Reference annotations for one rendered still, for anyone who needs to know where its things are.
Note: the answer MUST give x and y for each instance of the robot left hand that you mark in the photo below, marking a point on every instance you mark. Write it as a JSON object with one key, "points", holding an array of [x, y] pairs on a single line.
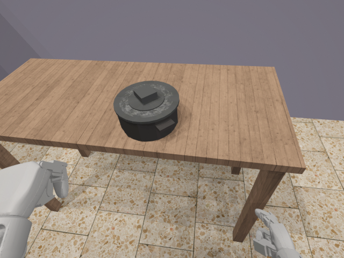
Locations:
{"points": [[28, 185]]}

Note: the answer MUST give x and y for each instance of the robot right hand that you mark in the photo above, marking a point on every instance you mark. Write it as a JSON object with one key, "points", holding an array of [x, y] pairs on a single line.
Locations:
{"points": [[268, 243]]}

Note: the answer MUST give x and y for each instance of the table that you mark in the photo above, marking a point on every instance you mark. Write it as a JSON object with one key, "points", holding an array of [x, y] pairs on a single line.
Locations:
{"points": [[227, 115]]}

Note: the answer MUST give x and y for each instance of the knob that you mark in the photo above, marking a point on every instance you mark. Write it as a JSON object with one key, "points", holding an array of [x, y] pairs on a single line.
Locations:
{"points": [[145, 93]]}

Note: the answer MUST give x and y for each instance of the lid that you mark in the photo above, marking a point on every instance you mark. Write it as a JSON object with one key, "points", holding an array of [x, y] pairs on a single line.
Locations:
{"points": [[130, 109]]}

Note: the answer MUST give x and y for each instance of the robot left forearm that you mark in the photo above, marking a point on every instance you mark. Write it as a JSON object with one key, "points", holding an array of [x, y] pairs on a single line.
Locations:
{"points": [[14, 232]]}

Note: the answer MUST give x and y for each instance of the pot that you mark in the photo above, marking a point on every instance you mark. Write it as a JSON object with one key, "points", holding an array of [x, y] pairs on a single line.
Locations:
{"points": [[152, 131]]}

